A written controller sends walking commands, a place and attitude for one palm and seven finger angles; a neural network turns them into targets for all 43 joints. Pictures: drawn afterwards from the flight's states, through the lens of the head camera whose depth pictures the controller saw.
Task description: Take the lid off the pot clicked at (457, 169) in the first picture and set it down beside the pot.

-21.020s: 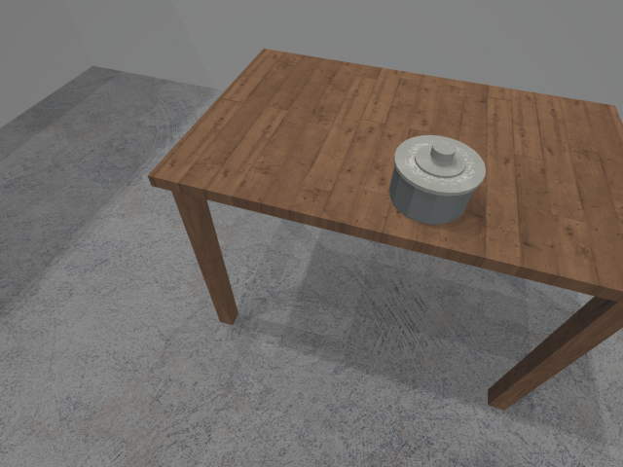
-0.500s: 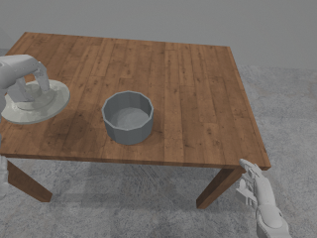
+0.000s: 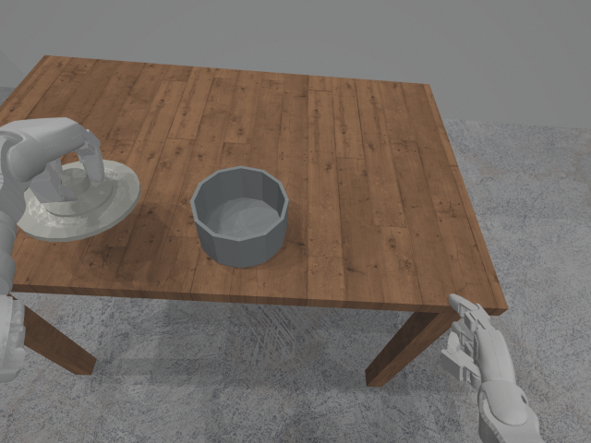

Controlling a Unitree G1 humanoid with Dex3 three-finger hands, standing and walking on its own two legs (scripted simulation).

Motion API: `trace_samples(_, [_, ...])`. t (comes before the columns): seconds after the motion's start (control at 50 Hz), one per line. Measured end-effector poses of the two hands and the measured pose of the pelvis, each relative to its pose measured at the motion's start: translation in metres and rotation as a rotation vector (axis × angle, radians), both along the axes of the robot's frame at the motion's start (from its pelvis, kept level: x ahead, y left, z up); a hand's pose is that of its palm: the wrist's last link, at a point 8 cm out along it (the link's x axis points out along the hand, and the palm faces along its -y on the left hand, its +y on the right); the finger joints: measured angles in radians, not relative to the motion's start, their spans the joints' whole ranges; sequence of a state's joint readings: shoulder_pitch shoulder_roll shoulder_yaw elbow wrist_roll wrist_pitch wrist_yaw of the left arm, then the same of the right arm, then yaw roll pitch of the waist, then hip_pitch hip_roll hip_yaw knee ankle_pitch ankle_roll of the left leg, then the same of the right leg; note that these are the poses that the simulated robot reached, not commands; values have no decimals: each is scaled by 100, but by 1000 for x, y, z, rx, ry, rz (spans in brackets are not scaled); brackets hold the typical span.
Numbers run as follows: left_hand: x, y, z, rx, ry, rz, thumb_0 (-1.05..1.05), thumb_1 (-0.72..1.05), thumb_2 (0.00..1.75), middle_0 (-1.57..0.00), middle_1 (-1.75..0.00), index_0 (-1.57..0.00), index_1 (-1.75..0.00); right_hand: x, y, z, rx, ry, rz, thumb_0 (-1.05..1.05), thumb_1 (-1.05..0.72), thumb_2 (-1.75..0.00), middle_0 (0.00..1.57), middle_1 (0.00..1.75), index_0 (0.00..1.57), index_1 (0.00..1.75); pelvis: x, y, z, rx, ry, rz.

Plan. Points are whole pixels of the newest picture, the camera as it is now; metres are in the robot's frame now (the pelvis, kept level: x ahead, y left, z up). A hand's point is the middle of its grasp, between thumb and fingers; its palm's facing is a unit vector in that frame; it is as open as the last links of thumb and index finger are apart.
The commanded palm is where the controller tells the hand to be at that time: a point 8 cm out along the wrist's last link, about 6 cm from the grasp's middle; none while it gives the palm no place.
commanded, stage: lower the lid onto the table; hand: left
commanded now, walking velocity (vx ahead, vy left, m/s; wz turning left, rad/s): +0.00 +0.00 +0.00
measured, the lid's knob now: (72, 182) +0.44 +0.34 +0.07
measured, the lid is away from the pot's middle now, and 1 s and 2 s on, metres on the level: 0.23 0.23 0.24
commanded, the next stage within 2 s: open the fingers wide in 1.50 s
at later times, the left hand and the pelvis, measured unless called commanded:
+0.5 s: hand (74, 199) +0.41 +0.33 +0.07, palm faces -0.47 -0.11 -0.88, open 6.8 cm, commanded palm +0.48 +0.34 +0.13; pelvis +0.00 +0.00 -0.01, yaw +0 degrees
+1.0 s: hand (78, 211) +0.41 +0.33 +0.04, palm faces -0.48 -0.11 -0.87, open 6.8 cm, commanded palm +0.48 +0.34 +0.10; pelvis +0.00 +0.01 -0.01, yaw -1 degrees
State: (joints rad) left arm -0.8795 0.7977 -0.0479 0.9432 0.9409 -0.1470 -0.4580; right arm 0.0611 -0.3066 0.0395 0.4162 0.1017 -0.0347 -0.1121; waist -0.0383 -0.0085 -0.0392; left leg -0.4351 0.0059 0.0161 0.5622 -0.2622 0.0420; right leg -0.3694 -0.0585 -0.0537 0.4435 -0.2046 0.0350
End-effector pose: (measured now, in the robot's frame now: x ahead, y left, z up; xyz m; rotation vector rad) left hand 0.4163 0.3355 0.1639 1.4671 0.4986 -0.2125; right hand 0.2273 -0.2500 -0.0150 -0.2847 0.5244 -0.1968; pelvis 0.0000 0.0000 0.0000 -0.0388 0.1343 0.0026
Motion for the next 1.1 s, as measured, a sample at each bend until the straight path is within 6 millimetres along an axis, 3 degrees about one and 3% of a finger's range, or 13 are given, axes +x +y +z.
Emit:
trace_samples(0.76, [10,1,-51,-26,44,-26,2,34,68,-67,-94,-72,-95,-1,3,-3,-33,-22,-21,2,-90,-90,20,30,25,35,4,6,-9,-10,53,-14])
trace_samples(1.1, [3,3,-74,-31,48,-58,2,34,68,-67,-94,-72,-95,-2,6,-3,-58,-26,-21,2,-90,-90,20,30,23,34,-2,11,-15,-19,72,-13])
